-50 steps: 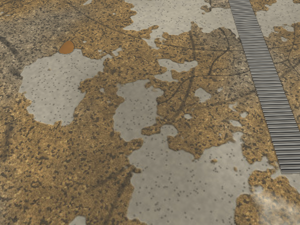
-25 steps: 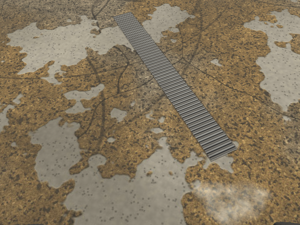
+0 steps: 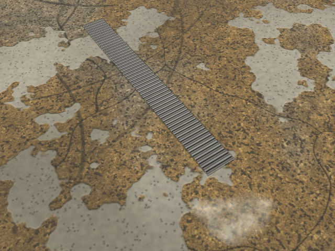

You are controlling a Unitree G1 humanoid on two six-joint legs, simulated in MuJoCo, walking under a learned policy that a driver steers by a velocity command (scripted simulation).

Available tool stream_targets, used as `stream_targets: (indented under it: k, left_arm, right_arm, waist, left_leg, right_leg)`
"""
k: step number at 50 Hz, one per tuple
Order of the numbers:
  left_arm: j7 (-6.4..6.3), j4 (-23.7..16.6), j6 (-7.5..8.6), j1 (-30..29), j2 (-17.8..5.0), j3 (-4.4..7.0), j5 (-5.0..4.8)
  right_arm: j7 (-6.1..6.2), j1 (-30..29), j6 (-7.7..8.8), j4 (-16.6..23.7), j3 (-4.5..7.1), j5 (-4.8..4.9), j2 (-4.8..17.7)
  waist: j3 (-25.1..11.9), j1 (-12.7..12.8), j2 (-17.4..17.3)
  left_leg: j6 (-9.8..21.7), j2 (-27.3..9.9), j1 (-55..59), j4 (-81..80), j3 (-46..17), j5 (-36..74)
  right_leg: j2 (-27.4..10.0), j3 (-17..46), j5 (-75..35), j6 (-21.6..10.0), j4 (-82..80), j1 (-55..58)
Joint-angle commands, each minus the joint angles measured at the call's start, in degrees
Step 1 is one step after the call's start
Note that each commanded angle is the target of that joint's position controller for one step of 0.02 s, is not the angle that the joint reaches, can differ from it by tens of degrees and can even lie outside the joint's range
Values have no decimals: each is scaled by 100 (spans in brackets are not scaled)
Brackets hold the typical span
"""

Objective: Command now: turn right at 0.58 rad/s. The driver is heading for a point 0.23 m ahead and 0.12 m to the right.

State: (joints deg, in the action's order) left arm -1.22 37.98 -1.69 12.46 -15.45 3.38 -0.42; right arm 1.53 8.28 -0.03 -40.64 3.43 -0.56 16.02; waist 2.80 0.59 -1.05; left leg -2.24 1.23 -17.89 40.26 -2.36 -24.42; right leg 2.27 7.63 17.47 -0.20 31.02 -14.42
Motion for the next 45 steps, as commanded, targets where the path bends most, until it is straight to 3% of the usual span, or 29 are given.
stream_targets:
  k: [1, 3, 5, 7, 8, 9, 10, 11, 12, 13, 14, 15, 17, 20, 24, 27, 30, 32, 33, 34, 35, 36, 37, 38, 39, 40, 42, 45]
  left_arm:
    - [-84, -392, 154, -15, -1213, 388, -48]
    - [-134, -453, 60, -309, -1235, 445, -167]
    - [-151, -552, -78, -543, -1251, 481, -174]
    - [-150, -676, -136, -821, -1164, 466, -224]
    - [-152, -694, -122, -754, -989, 416, -229]
    - [-116, -595, -117, -172, -527, 303, -83]
    - [-143, -636, -56, 109, -875, 426, -85]
    - [-136, -563, -27, 172, -1297, 549, -74]
    - [-143, -430, -62, 160, -1427, 608, -121]
    - [-172, -309, -121, 238, -1331, 612, -115]
    - [-165, -288, -165, 275, -1243, 597, -105]
    - [-139, -327, -177, 219, -1163, 571, -120]
    - [-95, -512, -161, -56, -997, 493, -159]
    - [-6, -753, -129, -383, -832, 389, -127]
    - [132, -887, -128, -490, -675, 299, -84]
    - [209, -898, -189, -488, -673, 297, -98]
    - [283, -946, -300, -492, -729, 351, -142]
    - [295, -847, -337, -76, -835, 462, -141]
    - [190, -674, -310, 509, -1182, 630, -111]
    - [65, -707, -256, 865, -2084, 851, -138]
    - [125, -953, -54, 420, -2184, 782, 107]
    - [210, -921, 120, 357, -1790, 690, 90]
    - [179, -802, 208, 227, -1637, 617, 6]
    - [128, -814, 206, -49, -1472, 562, -102]
    - [65, -871, 168, -366, -1365, 501, -150]
    - [0, -951, 143, -592, -1240, 422, -84]
    - [-61, -902, 149, -633, -1051, 305, 26]
    - [-70, -634, 181, -559, -711, 112, 124]
  right_arm:
    - [-29, -350, 122, 680, 194, 79, 530]
    - [-71, -315, 145, 677, 185, 100, 498]
    - [-148, -202, 164, 650, 171, 127, 430]
    - [-193, 222, 154, 507, 235, 130, 485]
    - [-157, 440, 127, 426, 314, 92, 647]
    - [-84, 461, 61, 531, 399, -7, 1095]
    - [-119, 169, 45, 676, 378, -236, 1214]
    - [-107, -149, 83, 820, 335, -219, 1049]
    - [-74, -478, 107, 867, 259, -170, 775]
    - [-27, -657, 105, 925, 230, -119, 686]
    - [29, -743, 104, 927, 210, -63, 634]
    - [79, -677, 101, 919, 181, -68, 597]
    - [144, -415, 66, 853, 178, -111, 595]
    - [170, -13, -17, 721, 245, -117, 756]
    - [71, -72, -52, 650, 353, -70, 985]
    - [-38, -198, -43, 590, 426, 20, 1109]
    - [-138, -196, -12, 489, 483, 179, 1175]
    - [-156, -264, -34, 405, 472, 303, 1075]
    - [-196, 25, -20, 270, 426, 273, 891]
    - [-217, -28, 14, 570, 305, -16, 512]
    - [-161, -381, 64, 888, 266, -121, 526]
    - [-116, -783, 56, 894, 337, -36, 851]
    - [-74, -941, 82, 959, 327, 52, 809]
    - [-10, -813, 88, 844, 352, -3, 858]
    - [23, -679, 78, 808, 389, -52, 964]
    - [-3, -412, 53, 641, 394, -43, 996]
    - [-44, -11, -1, 380, 334, 21, 843]
    - [-73, 12, -80, 304, 177, 89, 519]
  waist:
    - [-538, 54, 1122]
    - [-669, -41, 923]
    - [-838, -108, 1032]
    - [-947, -362, 1010]
    - [-1018, -400, 732]
    - [-1161, -109, -775]
    - [-799, 50, -1367]
    - [-482, 165, -1013]
    - [-212, 218, -653]
    - [-152, 243, -489]
    - [-110, 217, -551]
    - [-136, 144, -583]
    - [-196, -53, -617]
    - [-344, -309, -554]
    - [-430, -318, -532]
    - [-488, -245, -571]
    - [-606, -155, -657]
    - [-730, 183, -525]
    - [-926, 429, 51]
    - [-910, 289, 1853]
    - [-1578, 214, 1860]
    - [-1488, 445, 995]
    - [-1059, 284, 894]
    - [-836, 99, 554]
    - [-729, -88, 598]
    - [-855, -198, 687]
    - [-1152, -206, 642]
    - [-1117, -124, 712]
  left_leg:
    - [3, 114, -1340, 1116, -349, -1069]
    - [-47, 113, -1072, 462, -368, -475]
    - [-97, 280, -384, -228, -248, 104]
    - [-72, 350, 581, -1476, -82, 1163]
    - [41, 47, 1342, -1985, -167, 1804]
    - [573, -1402, 2114, -2192, -1577, 2327]
    - [1369, -2400, 1369, -2479, -2873, 2394]
    - [1620, -2527, 1002, -2575, -2686, 2137]
    - [1447, -2116, 748, -2539, -1957, 1748]
    - [1244, -1730, 755, -2517, -1410, 1447]
    - [1200, -1553, 789, -2484, -1001, 1707]
    - [1234, -1460, 799, -2484, -644, 2051]
    - [1365, -1444, 1104, -2520, -221, 2313]
    - [1575, -1737, 1742, -2525, -64, 2606]
    - [1616, -1952, 1794, -2488, 443, 2965]
    - [1482, -2007, 1639, -2291, 903, 3474]
    - [1231, -2143, 1747, -1870, 1139, 3791]
    - [821, -2019, 1481, -1043, 1486, 3721]
    - [431, -1626, 766, 36, 1727, 3310]
    - [-90, -865, -1350, 1941, 1906, -650]
    - [-305, -259, -2332, 3074, 525, -1673]
    - [-213, -339, -2535, 3326, -1, -1320]
    - [-58, -361, -2648, 3129, -142, -753]
    - [-17, -459, -2627, 2842, -249, -277]
    - [-26, -449, -2409, 2573, -300, 62]
    - [-92, -398, -2095, 2661, -163, 335]
    - [-243, -372, -1594, 2560, 17, 610]
    - [-336, -540, -1028, 1709, 89, 879]
  right_leg:
    - [-1649, 2356, -3730, -1489, -749, 1214]
    - [-1367, 2211, -3553, -1193, -668, 1144]
    - [-1096, 2140, -3433, -999, -594, 801]
    - [-787, 2101, -2585, -688, -421, 294]
    - [-498, 1912, -1527, -414, -106, -250]
    - [278, 1017, 1001, -19, 1340, -1217]
    - [507, 702, 2089, 203, 2340, -2009]
    - [7, 530, 1786, 337, 3222, -2036]
    - [-161, 367, 1320, 417, 3528, -2076]
    - [-216, 246, 925, 479, 3728, -2140]
    - [-277, 112, 601, 559, 3991, -2226]
    - [-331, -71, 394, 628, 4181, -2239]
    - [-501, -344, 156, 749, 3947, -2431]
    - [-745, -488, 163, 860, 3305, -2644]
    - [-927, -739, 160, 750, 2449, -2223]
    - [-847, -1068, 140, 554, 1759, -1587]
    - [-713, -1284, 233, 263, 1017, -1037]
    - [-482, -1392, -318, -80, -33, -156]
    - [-371, -1013, -1360, -406, -652, 986]
    - [-1752, 1168, -4665, -1085, -576, 2323]
    - [-2501, 2749, -4043, -2248, -740, 2151]
    - [-2317, 2269, -3341, -2129, -1007, 2068]
    - [-2003, 1901, -2782, -1814, -1110, 1782]
    - [-1737, 1633, -2425, -1531, -1105, 1558]
    - [-1576, 1431, -2503, -1394, -1097, 1223]
    - [-1537, 1137, -2940, -1358, -1062, 1056]
    - [-1449, 695, -3600, -1351, -960, 948]
    - [-1258, 204, -3347, -1220, -994, 740]
